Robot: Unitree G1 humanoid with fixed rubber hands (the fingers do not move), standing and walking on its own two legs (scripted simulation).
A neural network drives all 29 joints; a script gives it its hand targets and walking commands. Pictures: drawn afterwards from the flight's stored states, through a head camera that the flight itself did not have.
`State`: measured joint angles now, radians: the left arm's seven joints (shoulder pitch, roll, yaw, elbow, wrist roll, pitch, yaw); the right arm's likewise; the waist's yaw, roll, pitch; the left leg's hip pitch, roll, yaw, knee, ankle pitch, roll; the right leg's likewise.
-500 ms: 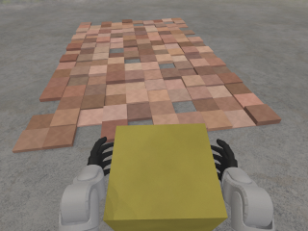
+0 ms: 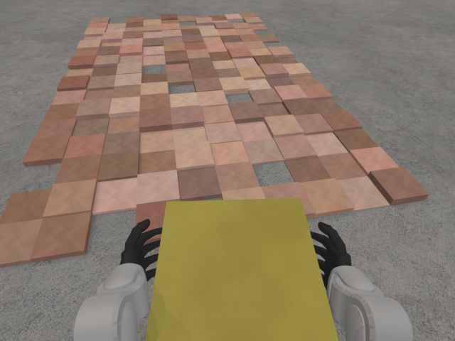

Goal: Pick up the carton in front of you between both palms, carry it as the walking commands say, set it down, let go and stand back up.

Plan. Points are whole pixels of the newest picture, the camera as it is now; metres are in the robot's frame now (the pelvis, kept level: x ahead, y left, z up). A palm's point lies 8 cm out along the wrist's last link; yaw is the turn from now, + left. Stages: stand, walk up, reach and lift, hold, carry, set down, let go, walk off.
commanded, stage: carry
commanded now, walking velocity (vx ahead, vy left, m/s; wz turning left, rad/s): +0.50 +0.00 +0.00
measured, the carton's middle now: (235, 294) +0.23 -0.01 +0.02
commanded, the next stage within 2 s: none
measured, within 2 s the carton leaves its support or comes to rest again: neither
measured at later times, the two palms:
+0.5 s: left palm (165, 134) +0.57 +0.13 +0.09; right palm (288, 128) +0.60 -0.17 +0.08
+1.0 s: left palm (161, 45) +1.04 +0.19 +0.12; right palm (248, 45) +1.04 -0.11 +0.12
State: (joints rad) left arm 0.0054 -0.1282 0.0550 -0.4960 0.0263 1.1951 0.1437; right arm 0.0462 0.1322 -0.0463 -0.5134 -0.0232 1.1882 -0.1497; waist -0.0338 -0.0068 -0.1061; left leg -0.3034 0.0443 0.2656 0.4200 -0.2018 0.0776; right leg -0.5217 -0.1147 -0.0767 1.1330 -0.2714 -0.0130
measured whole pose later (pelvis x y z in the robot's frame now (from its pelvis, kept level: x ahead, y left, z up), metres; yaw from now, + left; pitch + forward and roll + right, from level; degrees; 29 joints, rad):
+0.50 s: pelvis +0.33 -0.04 +0.00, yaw +5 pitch +4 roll +1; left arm -0.06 -0.13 0.08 -0.46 0.02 1.16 0.14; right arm -0.05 0.13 -0.07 -0.49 -0.04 1.19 -0.15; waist 0.03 0.02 -0.05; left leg -0.49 0.10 0.07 1.17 -0.30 0.03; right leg -0.33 -0.05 -0.27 0.43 -0.18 -0.08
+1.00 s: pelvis +0.66 +0.04 -0.01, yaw +2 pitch +5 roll -1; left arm -0.73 -0.04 0.31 -0.10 -0.05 1.13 0.23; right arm -0.69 0.06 -0.28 -0.12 0.06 1.13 -0.23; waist -0.05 -0.01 0.08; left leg -0.44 0.00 0.18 0.58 -0.25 0.11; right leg -0.59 -0.03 -0.02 1.34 -0.37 -0.06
